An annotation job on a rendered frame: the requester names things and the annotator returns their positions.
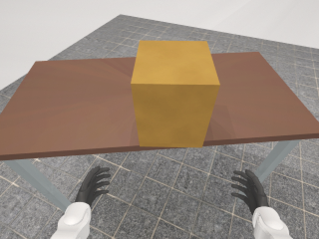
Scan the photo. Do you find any table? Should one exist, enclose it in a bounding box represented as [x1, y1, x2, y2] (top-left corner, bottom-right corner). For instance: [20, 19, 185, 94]
[0, 52, 319, 212]

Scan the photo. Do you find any robot left hand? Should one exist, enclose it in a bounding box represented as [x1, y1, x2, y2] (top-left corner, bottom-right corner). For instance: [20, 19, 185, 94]
[75, 165, 111, 208]

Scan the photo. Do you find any robot left forearm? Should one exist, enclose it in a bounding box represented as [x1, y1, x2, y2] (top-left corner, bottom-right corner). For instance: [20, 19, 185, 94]
[50, 202, 92, 239]

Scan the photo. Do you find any robot right hand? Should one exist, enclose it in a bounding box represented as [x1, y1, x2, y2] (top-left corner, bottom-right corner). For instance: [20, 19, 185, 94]
[230, 169, 269, 215]

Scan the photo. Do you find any robot right forearm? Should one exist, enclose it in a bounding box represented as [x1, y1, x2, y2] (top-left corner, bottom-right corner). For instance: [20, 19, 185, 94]
[252, 206, 293, 239]

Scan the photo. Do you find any carton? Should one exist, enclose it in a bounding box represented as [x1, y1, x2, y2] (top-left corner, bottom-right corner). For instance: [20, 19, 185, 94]
[131, 40, 220, 148]

